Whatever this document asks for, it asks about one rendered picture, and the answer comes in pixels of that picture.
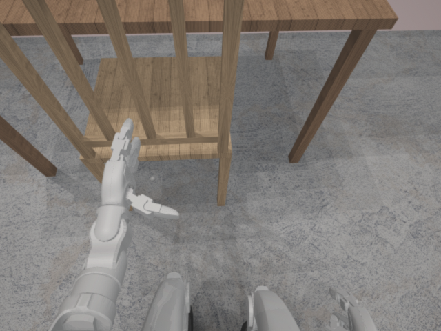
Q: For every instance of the left robot forearm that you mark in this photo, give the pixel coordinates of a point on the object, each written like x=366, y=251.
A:
x=91, y=304

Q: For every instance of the chair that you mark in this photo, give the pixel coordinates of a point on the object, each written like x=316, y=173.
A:
x=181, y=107

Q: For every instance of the robot thigh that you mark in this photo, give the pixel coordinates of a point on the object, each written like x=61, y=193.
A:
x=267, y=312
x=170, y=303

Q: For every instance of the left robot thigh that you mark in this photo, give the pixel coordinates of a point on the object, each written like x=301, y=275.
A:
x=170, y=303

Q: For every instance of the robot right hand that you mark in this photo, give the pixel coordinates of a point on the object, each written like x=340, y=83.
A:
x=358, y=319

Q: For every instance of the right robot thigh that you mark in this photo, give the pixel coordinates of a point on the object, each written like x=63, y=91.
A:
x=267, y=312

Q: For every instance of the robot left hand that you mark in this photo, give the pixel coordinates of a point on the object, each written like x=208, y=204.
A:
x=118, y=176

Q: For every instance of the table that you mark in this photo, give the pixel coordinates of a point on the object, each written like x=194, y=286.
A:
x=363, y=17

